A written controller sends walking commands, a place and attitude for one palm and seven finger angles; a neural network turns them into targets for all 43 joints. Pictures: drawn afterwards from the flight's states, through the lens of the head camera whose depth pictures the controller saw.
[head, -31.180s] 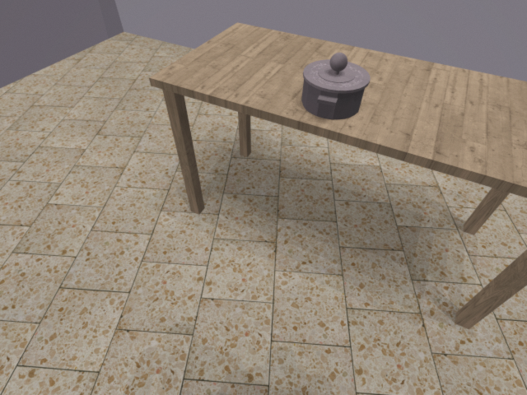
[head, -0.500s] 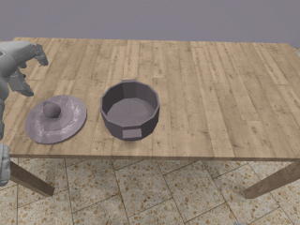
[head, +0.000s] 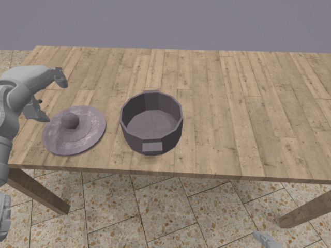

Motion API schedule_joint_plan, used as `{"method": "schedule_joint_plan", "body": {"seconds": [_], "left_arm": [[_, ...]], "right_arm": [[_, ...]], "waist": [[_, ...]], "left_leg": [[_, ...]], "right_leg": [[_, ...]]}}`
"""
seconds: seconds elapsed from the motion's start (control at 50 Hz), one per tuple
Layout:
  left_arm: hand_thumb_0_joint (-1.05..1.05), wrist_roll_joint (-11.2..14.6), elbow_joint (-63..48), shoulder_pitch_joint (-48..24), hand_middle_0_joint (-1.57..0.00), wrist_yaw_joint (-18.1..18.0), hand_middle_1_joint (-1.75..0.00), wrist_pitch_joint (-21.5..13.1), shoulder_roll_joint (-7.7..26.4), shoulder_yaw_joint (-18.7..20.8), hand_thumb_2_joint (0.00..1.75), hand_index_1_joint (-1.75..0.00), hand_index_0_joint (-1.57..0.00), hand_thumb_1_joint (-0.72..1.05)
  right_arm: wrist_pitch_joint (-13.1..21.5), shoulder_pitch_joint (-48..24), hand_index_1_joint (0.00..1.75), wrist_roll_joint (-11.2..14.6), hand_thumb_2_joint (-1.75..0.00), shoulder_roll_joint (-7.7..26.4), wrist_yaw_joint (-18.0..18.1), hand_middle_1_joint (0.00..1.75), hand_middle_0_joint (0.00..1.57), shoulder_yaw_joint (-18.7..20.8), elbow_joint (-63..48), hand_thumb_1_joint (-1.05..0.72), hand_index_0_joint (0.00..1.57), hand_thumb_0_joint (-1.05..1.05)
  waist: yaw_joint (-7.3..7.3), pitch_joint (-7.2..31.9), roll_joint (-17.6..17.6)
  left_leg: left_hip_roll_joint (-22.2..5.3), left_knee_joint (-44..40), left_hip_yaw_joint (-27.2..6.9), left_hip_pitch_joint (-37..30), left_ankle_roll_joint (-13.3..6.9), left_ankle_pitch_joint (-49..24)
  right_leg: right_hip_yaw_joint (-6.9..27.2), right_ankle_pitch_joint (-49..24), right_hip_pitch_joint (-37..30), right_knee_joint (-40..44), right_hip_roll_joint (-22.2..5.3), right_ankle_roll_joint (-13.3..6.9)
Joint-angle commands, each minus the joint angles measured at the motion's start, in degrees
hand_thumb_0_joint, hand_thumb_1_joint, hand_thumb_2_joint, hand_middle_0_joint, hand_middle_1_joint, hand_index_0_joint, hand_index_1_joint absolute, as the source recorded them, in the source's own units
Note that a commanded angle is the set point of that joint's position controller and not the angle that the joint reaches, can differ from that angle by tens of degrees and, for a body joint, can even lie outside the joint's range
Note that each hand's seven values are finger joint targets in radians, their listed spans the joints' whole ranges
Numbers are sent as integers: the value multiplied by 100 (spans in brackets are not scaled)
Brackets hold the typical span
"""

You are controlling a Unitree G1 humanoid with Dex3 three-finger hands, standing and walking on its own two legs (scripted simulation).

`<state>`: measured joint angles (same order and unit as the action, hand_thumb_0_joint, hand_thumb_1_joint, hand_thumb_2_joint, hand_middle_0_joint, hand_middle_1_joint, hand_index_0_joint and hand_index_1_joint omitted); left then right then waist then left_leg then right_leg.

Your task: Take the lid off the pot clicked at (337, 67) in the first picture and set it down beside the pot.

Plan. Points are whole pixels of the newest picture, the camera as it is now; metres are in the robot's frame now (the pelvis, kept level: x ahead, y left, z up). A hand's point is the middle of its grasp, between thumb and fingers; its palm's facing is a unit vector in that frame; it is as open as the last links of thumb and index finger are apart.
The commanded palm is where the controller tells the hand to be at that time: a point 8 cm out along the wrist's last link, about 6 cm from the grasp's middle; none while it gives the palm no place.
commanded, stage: draw the hand back to the body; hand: left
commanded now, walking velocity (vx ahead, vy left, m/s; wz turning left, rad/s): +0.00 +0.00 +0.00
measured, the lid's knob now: (70, 120) +0.46 +0.31 +0.00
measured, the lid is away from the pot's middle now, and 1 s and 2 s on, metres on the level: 0.25 0.25 0.25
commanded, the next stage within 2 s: step back with the hand held close in 1.82 s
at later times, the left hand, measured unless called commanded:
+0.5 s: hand (56, 102) +0.37 +0.24 +0.18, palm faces +0.42 -0.87 -0.28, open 10.2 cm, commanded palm +0.31 +0.27 +0.19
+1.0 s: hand (58, 135) +0.29 +0.21 +0.17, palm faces +0.45 -0.86 -0.26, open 7.9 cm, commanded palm +0.24 +0.24 +0.19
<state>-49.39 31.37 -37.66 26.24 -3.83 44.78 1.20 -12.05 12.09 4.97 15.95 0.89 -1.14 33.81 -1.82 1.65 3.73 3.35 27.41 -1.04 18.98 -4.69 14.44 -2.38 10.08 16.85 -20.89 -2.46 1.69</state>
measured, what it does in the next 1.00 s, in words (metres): shifts its weight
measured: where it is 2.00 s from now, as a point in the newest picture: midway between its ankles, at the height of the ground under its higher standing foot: outside the picture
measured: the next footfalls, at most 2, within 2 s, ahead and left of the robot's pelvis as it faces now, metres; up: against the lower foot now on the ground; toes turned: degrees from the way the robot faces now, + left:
none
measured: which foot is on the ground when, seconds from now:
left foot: down 0.00-1.00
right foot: down 0.00-1.00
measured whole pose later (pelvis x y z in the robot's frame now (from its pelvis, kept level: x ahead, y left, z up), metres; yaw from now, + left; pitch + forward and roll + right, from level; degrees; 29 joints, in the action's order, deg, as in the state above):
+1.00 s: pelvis +0.01 -0.06 +0.00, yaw -1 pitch -4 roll -1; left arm 5.9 -2.8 1.9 -5.6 -3.9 20.6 19.6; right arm 3.5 8.6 2.8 14.0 3.9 -1.8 37.4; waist 2.3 -2.1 4.1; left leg -1.0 23.9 -1.3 4.8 0.2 15.5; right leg -2.5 12.7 5.1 -21.3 1.7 -1.7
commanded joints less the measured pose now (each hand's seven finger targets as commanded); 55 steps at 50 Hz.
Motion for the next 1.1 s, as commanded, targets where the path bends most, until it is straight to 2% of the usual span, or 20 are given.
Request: {"method": "schedule_joint_plan", "body": {"seconds": [0.0, 0.02, 0.04, 0.08, 0.12, 0.16, 0.2, 0.24, 0.26, 0.28, 0.32, 0.38, 0.48, 0.6, 0.66, 0.72, 0.82, 0.92, 1.0, 1.08], "left_arm": [[0, 177, -860, -1585, -35, -215, -86, 117, 1907, 936, 65, -86, -35, -1], [0, 173, -1164, -1740, -35, -193, -86, 145, 1782, 794, 65, -86, -35, -1], [0, 3681, -1794, -2105, -35, -1181, -86, -290, -363, 1113, 65, -86, -35, -1], [0, 4082, -1714, -1151, -35, -1968, -86, -356, -696, 754, 65, -86, -35, -1], [0, 4757, -1505, -1347, -35, -2418, -86, -353, -322, 1283, 65, -86, -35, -1], [0, 4859, -1733, -1713, -35, -2823, -84, -394, 561, 2124, 66, -84, -35, 1], [0, 4852, -2586, -2119, -34, -3097, -81, -591, 1155, 2656, 67, -81, -34, 5], [0, 4925, -3387, -1531, -33, -3194, -79, -724, 556, 2490, 68, -79, -33, 10], [0, 5015, -3367, -938, -33, -3184, -77, -681, -15, 2170, 69, -77, -33, 12], [0, 5079, -3205, -401, -32, -3185, -76, -603, -351, 2041, 70, -76, -32, 15], [0, 5211, -2551, 651, -32, -3163, -73, -430, -761, 1969, 71, -73, -32, 19], [0, 5329, -2434, 837, -31, -3133, -69, -318, -488, 2263, 73, -69, -31, 26], [0, 5331, -4369, 477, -29, -3229, -62, -574, 11, 2651, 76, -62, -29, 37], [0, 5398, -3290, 1514, -26, -3260, -54, -297, -622, 2391, 79, -54, -26, 51], [0, 5440, -4085, 1789, -25, -3224, -49, -392, -632, 2412, 81, -49, -25, 58], [0, 5457, -4726, 1721, -24, -3282, -45, -497, -387, 2644, 83, -45, -24, 65], [0, 5505, -3883, 2467, -22, -3243, -38, -314, -880, 2483, 86, -38, -22, 76], [0, 5525, -5005, 2420, -20, -3224, -31, -470, -1025, 2256, 89, -31, -20, 88], [0, 5523, -4916, 2858, -20, -3339, -30, -468, -648, 2772, 90, -30, -20, 90], [0, 5548, -4926, 3327, -20, -3215, -30, -410, -1303, 2255, 90, -30, -20, 90]], "right_arm": [[234, -348, 30, 11, -90, 899, -3, 30, 20, 231, -752, -90, 20, 0], [222, -441, 30, -2, -90, 849, -19, 30, 20, 205, -796, -90, 20, 0], [571, 347, 30, 29, -90, 366, 143, 30, 20, 189, -1074, -90, 20, 0], [868, -151, 30, -2, -90, 506, 282, 30, 20, 57, -990, -90, 20, 0], [1055, -267, 30, -43, -90, 691, 417, 30, 20, 26, -796, -90, 20, 0], [1170, -180, 30, -114, -90, 735, 482, 30, 20, -9, -562, -90, 20, 0], [1347, -217, 30, -202, -90, 720, 511, 30, 20, -32, -448, -90, 20, 0], [1614, -334, 30, -241, -90, 521, 459, 30, 20, -25, -562, -90, 20, 0], [1702, -346, 30, -259, -90, 475, 409, 30, 20, -19, -563, -90, 20, 0], [1745, -291, 30, -275, -90, 481, 349, 30, 20, 24, -506, -90, 20, 0], [1705, -221, 30, -282, -90, 563, 269, 30, 20, 84, -433, -90, 20, 0], [1562, -323, 30, -212, -90, 686, 301, 30, 20, 150, -417, -90, 20, 0], [1788, -544, 30, -211, -90, 578, 277, 30, 20, 137, -491, -90, 20, 0], [1702, -527, 30, -177, -90, 627, 315, 30, 20, 221, -281, -90, 20, 0], [1749, -731, 30, -183, -90, 545, 291, 30, 20, 178, -412, -90, 20, 0], [1817, -806, 30, -209, -90, 519, 292, 30, 20, 157, -431, -90, 20, 0], [1736, -861, 30, -210, -90, 480, 332, 30, 20, 161, -391, -90, 20, 0], [1865, -1054, 30, -217, -90, 407, 321, 30, 20, 111, -541, -90, 20, 0], [1906, -1002, 30, -283, -90, 419, 363, 30, 20, 116, -445, -90, 20, 0], [1871, -1132, 30, -266, -90, 356, 362, 30, 20, 105, -548, -90, 20, 0]], "waist": [[49, 1849, 64], [69, 1925, 138], [-230, 1473, -179], [-71, 1076, -207], [-35, 931, -573], [58, 1061, -260], [139, 1406, 725], [239, 1773, 1727], [240, 1721, 1835], [235, 1502, 1607], [208, 901, 228], [194, 590, -631], [308, 1720, 621], [186, 714, -510], [312, 1113, 157], [333, 1323, 224], [286, 462, -427], [321, 728, 307], [383, 643, -240], [375, 323, -266]], "left_leg": [[-295, -159, -341, -1233, 125, -2746], [-266, -201, -332, -1225, 125, -2641], [-660, -293, -349, -2096, 327, -1731], [-931, -726, -785, -2194, 372, -635], [-824, -907, -594, -1691, 270, 69], [-662, -806, -373, -1438, 278, -418], [-627, -701, -320, -1734, 394, -1145], [-681, -545, -383, -2270, 594, -2478], [-692, -478, -353, -2373, 659, -2937], [-719, -403, -305, -2342, 634, -3098], [-701, -442, -141, -1649, 432, -2629], [-610, -498, 46, -1064, 277, -1577], [-522, -306, 20, -1994, 260, -2891], [-457, -398, 169, -1446, 195, -1856], [-399, -376, 224, -1712, 169, -1983], [-399, -406, 168, -1838, 187, -2223], [-420, -480, 252, -1521, 187, -1587], [-392, -559, 176, -1806, 200, -1424], [-432, -560, 110, -1710, 207, -1403], [-429, -594, 173, -1614, 195, -1065]], "right_leg": [[-147, -1185, -520, -48, 286, -421], [-146, -1170, -613, -70, 293, -414], [-276, -562, -161, -54, 248, -544], [-152, 161, 56, 11, 226, -528], [-21, 85, -307, 120, 212, -488], [21, -231, -792, 152, 150, -494], [15, -625, -1074, 79, 96, -529], [-36, -1063, -1194, -28, 123, -553], [-66, -1159, -1159, -43, 140, -538], [-84, -1240, -1086, -11, 160, -528], [-114, -1441, -1199, 48, 215, -478], [-116, -1432, -1290, -17, 182, -429], [12, -2255, -1766, -68, 112, -422], [-62, -1946, -1400, 16, 143, -344], [25, -2079, -1597, 22, 103, -344], [27, -2256, -1744, -22, 117, -354], [-11, -1705, -1309, 134, 153, -307], [33, -1346, -1319, 196, 140, -347], [12, -1287, -1385, 211, 141, -346], [44, -895, -1172, 337, 111, -310]]}}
